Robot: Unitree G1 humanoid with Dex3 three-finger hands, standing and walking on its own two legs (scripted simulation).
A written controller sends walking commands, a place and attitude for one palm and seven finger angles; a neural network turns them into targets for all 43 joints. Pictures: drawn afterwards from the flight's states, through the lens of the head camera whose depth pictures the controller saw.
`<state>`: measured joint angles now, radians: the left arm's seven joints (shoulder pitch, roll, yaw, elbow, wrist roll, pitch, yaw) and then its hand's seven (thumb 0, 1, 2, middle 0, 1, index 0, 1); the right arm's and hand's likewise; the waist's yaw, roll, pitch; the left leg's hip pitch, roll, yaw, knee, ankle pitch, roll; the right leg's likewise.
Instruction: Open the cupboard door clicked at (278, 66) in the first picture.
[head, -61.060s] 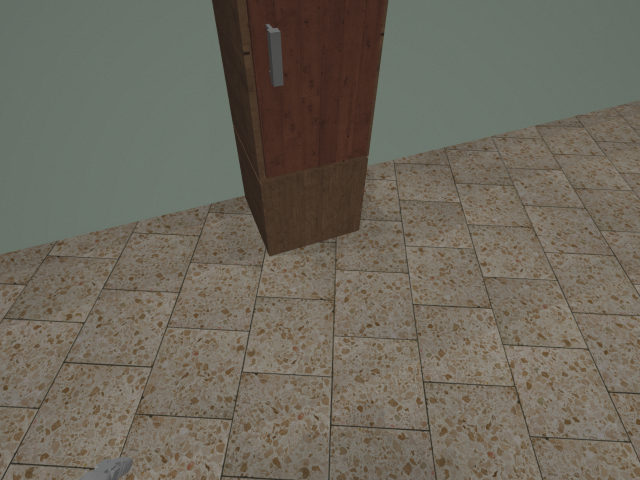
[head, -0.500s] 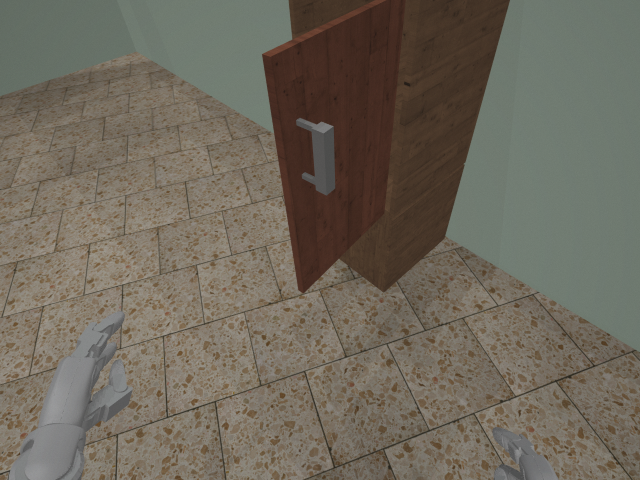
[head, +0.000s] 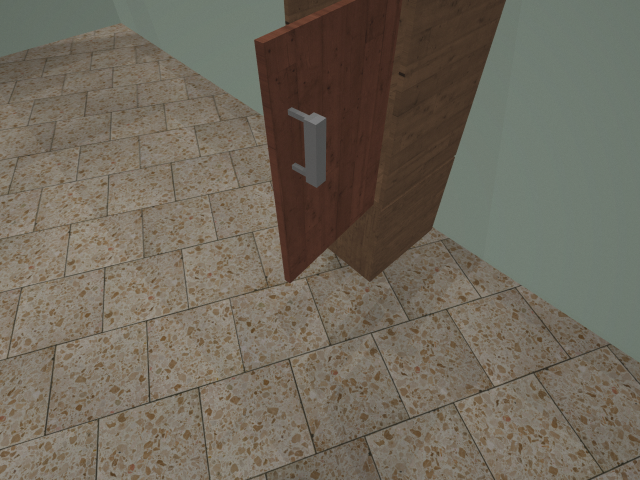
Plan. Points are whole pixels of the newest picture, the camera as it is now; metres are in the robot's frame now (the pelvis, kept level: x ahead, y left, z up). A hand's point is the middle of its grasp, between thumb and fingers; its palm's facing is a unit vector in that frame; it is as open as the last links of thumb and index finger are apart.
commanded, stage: let the arm hang, fingers relaxed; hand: left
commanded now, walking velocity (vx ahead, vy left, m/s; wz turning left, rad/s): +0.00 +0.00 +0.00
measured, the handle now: (305, 147) +0.63 +0.07 +0.06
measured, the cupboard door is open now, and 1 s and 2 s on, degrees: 97 97 97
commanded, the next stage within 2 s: look to check the result in 0.48 s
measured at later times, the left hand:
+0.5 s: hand out of the picture +0.02 +0.15 -0.17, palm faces +0.02 -0.98 -0.18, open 7.3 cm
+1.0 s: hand out of the picture +0.02 +0.14 -0.17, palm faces +0.03 -0.98 -0.19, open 7.3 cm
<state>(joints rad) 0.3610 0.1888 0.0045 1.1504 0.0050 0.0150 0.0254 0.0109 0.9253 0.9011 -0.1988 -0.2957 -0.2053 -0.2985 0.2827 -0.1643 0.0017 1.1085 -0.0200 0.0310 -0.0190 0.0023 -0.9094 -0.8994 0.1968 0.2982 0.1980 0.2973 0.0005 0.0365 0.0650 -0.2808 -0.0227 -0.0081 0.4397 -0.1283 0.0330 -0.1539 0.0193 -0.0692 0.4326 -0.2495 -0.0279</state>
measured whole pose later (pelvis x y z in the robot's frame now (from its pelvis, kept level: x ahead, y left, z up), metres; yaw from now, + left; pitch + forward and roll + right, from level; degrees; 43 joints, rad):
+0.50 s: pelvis +0.02 -0.01 +0.00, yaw -1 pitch -2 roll +0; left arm 0.28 0.12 0.00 1.15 0.00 -0.01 0.04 0.01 0.92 0.90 -0.20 -0.30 -0.21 -0.30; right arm 0.28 -0.13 0.00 1.15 -0.02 0.01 -0.03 0.00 -0.91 -0.90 0.20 0.30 0.20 0.30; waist -0.01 0.01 0.05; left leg -0.24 -0.02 0.01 0.41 -0.15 0.02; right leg -0.12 0.02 -0.05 0.42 -0.27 -0.04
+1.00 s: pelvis +0.04 -0.02 +0.00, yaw -1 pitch -2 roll +0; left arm 0.30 0.12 0.00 1.16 0.00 -0.01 0.04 0.01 0.91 0.90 -0.20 -0.30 -0.20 -0.30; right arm 0.25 -0.14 0.00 1.16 -0.02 0.01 -0.04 0.00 -0.92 -0.90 0.20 0.30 0.20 0.30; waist 0.00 0.01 0.06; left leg -0.21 -0.01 0.01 0.40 -0.17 0.01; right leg -0.08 0.03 -0.05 0.39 -0.28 -0.05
